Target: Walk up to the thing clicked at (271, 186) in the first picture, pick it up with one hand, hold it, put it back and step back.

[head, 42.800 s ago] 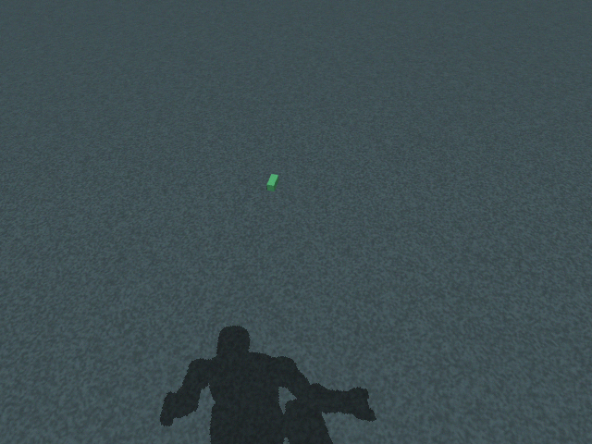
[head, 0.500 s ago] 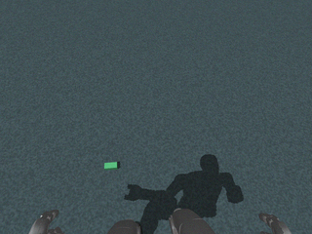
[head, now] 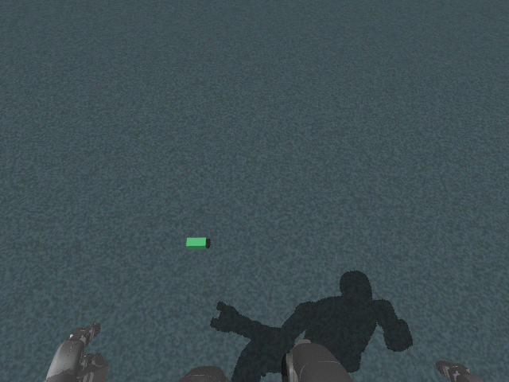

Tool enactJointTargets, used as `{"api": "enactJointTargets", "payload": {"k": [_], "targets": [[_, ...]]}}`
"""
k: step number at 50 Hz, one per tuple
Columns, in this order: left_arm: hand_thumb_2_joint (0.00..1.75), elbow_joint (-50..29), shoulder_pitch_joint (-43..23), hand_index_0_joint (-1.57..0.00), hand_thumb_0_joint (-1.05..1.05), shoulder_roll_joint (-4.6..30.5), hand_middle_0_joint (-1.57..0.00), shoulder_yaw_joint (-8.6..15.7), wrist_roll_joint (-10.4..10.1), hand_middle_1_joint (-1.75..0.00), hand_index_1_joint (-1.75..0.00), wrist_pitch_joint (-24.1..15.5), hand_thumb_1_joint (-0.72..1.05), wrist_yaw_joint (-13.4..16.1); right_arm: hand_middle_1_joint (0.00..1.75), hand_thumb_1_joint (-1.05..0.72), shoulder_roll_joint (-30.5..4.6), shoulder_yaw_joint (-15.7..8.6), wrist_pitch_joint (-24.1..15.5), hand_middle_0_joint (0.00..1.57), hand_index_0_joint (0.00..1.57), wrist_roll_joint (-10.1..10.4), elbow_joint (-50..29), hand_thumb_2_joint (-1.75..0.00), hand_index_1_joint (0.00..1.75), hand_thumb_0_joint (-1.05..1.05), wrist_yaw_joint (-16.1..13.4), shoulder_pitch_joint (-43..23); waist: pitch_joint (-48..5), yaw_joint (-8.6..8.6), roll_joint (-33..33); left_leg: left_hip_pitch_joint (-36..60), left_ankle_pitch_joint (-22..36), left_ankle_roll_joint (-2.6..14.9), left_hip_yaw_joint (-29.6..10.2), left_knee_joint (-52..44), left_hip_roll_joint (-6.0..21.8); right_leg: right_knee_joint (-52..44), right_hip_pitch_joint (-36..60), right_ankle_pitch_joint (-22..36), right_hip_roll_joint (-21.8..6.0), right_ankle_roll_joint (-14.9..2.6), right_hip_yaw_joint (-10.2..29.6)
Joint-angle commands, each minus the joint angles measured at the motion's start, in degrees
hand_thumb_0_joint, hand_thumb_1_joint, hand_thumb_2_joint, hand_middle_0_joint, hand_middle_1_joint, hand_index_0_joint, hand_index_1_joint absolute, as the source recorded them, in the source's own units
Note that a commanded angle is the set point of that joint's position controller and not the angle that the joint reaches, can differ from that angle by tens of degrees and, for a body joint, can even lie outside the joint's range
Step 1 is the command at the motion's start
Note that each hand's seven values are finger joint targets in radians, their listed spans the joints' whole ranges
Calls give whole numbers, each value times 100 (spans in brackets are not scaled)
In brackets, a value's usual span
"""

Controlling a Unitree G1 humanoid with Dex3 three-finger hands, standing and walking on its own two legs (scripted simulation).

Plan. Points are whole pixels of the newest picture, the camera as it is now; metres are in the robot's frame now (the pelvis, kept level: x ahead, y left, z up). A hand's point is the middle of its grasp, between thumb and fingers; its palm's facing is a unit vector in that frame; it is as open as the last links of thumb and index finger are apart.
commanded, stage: step back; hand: left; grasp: from above
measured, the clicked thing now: (196, 243) +0.63 +0.22 -0.73
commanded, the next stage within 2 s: none
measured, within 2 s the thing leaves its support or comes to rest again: neither
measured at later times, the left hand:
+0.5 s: hand out of the picture -0.08 +0.23 -0.13, palm faces -0.07 -0.91 -0.40, open 7.4 cm
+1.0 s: hand out of the picture -0.22 +0.23 -0.14, palm faces -0.03 -0.92 -0.38, open 7.4 cm
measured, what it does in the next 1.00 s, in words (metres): walks backwards: right foot, then left foot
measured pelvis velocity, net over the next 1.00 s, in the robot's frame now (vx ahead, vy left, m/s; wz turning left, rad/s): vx -0.34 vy -0.04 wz -0.04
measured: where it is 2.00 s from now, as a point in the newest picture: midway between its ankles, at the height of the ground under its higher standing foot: outside the picture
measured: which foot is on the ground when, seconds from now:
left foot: down 0.00-0.42, up 0.44-0.70, down 0.72-1.00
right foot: up 0.00-0.36, down 0.38-0.72, up 0.74-1.00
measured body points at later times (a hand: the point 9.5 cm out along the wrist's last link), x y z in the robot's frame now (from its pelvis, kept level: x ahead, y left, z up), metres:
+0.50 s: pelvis -0.16 -0.03 +0.01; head -0.12 -0.05 +0.45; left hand -0.08 +0.28 -0.10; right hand -0.07 -0.36 -0.11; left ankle -0.08 +0.10 -0.67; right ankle -0.17 -0.16 -0.72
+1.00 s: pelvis -0.34 -0.04 +0.01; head -0.28 -0.03 +0.45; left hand -0.22 +0.27 -0.12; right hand -0.22 -0.36 -0.09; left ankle -0.25 +0.08 -0.72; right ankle -0.38 -0.19 -0.68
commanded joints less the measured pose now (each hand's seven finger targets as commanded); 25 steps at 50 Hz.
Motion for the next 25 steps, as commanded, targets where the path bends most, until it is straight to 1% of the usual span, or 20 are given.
{"api": "enactJointTargets", "payload": {"k": [1,2,3,4,6,7,9,11,12,13,15,16,18,19,20,21,22,23,24,25], "targets": [[90,-463,-293,-20,0,1163,-20,393,22,-30,-30,-51,90,166,30,-90,-1880,-475,-239,20,20,-51,-530,-90,30,0,-79,42,-1030,-295,978,-381,2729,1439,-2630,-1746,2535,2716,-213,-1869,788,-145,1039],[90,-332,42,-20,0,1060,-20,367,-65,-30,-30,-51,90,162,30,-90,-1606,-366,-247,20,20,-33,-572,-90,30,0,-114,-298,-1101,-14,750,10,3236,1206,-1926,-1495,2118,3081,-503,-1582,869,-178,1115],[90,-224,245,-20,0,1034,-20,373,-110,-30,-30,-49,90,151,30,-90,-1457,-319,-244,20,20,-41,-610,-90,30,0,-139,-429,-1054,112,778,10,3261,1021,-1539,-1395,1879,3290,-547,-1347,878,-168,1076],[90,-169,439,-20,0,1100,-20,405,-98,-30,-30,-55,90,136,30,-90,-1419,-319,-250,20,20,-10,-647,-90,30,0,-159,-437,-991,166,950,4,3200,1039,-1386,-1368,1839,3401,-526,-1202,855,-130,994],[90,-121,575,-20,0,1056,-20,423,-51,-30,-30,-50,90,110,30,-90,-1310,-325,-237,20,20,-19,-677,-90,30,0,-152,-316,-1074,78,942,396,3308,1107,-1272,-1245,1733,3372,-599,-1145,862,54,921],[90,-155,599,-20,0,1024,-20,417,-33,-30,-30,-51,90,109,30,-90,-1281,-330,-233,20,20,-12,-682,-90,30,0,-166,-193,-1114,6,962,655,3323,1177,-1276,-1210,1794,3195,-696,-1177,832,129,884],[90,-225,433,-20,0,1038,-20,411,-16,-30,-30,-53,90,90,30,-90,-1339,-373,-229,20,20,14,-667,-90,30,0,-189,73,-1168,-192,991,957,3271,1266,-1285,-1156,1846,2685,-733,-1235,754,214,821],[90,-250,460,-20,0,1009,-20,385,-21,-30,-30,-66,90,74,30,-90,-1397,-395,-218,20,20,22,-713,-90,30,0,-197,70,-1299,-246,1149,1119,3104,1338,-1305,-1109,1970,1987,-528,-1332,572,238,685],[90,-228,462,-20,0,1009,-20,382,-23,-30,-30,-72,90,57,30,-90,-1428,-399,-202,20,20,2,-740,-90,30,0,-188,85,-1328,-281,1135,938,2910,1351,-1270,-1121,1924,1698,-316,-1348,557,242,520],[90,-196,487,-20,0,1001,-20,386,-22,-30,-30,-69,90,39,30,-90,-1491,-413,-186,20,20,-23,-780,-90,30,0,-172,59,-1318,-276,1237,735,2699,1301,-1277,-1170,1935,1378,-80,-1353,492,205,394],[90,-64,803,-20,0,983,-20,383,-16,-30,-30,-86,90,-1,30,-90,-1584,-425,-144,20,20,-26,-854,-90,30,0,-149,-163,-1496,-140,1508,549,2295,1121,-1269,-1126,1912,380,425,-1178,295,71,154],[90,52,1019,-20,0,964,-20,390,-14,-30,-30,-96,90,-29,30,-90,-1620,-437,-114,20,20,-29,-868,-90,30,0,-141,-215,-1561,-76,1591,346,2138,1031,-1265,-1110,1877,-131,725,-985,301,-6,31],[90,369,1642,-20,0,934,-20,421,18,-30,-30,-132,90,-36,30,-90,-1604,-411,-29,20,20,26,-890,-90,30,0,-120,-438,-1760,209,1395,-186,1723,734,-1049,-751,1625,-1535,1638,-29,305,-164,-226],[90,329,1545,-20,0,1158,-20,485,114,-30,-30,-165,90,-33,30,-90,-1352,-340,-10,20,20,73,-901,-90,30,0,-105,-356,-1528,169,820,-999,931,351,-904,-322,1197,-1684,1807,-60,-10,-277,456],[90,152,1379,-20,0,1648,-20,609,159,-30,-30,-194,90,-40,30,-90,-953,-230,-19,20,20,117,-1000,-90,30,0,-113,-295,-1227,145,-738,-2143,-598,-44,-501,764,124,-2096,1714,-345,-1156,-645,2181],[90,-134,819,-20,0,2217,-20,681,166,-30,-30,-158,90,-27,30,-90,-1104,-328,-1,20,20,103,-1043,-90,30,0,-223,-628,-900,409,-1518,-1665,-1542,-225,-542,2194,-148,-2575,1,-282,-2211,-1640,3037],[90,-272,434,-20,0,1979,-20,613,129,-30,-30,-189,90,-9,30,-90,-1306,-374,23,20,20,90,-906,-90,30,0,-227,-520,-618,196,-1040,-1455,-1294,-275,-947,2942,-70,-2590,-510,-219,-2151,-1687,2791],[90,-374,-39,-20,0,1584,-20,488,79,-30,-30,-220,90,24,30,-90,-1289,-363,12,20,20,129,-733,-90,30,0,-205,-178,-534,-91,-466,-1434,-850,-238,-1057,3203,-278,-2202,-374,591,-1578,-1369,1800],[90,-405,-335,-20,0,1372,-20,435,114,-30,-30,-221,90,69,30,-90,-1177,-322,-24,20,20,172,-634,-90,30,0,-189,80,-600,-297,-401,-1417,-579,-187,-933,3168,-361,-1882,-100,1261,-1121,-1040,1077],[90,-408,-360,-20,0,1329,-20,464,125,-30,-30,-218,90,76,30,-90,-1142,-288,-46,20,20,178,-601,-90,30,0,-186,205,-672,-297,-622,-1297,-503,-216,-740,3236,-348,-1780,-30,1361,-1015,-978,823]]}}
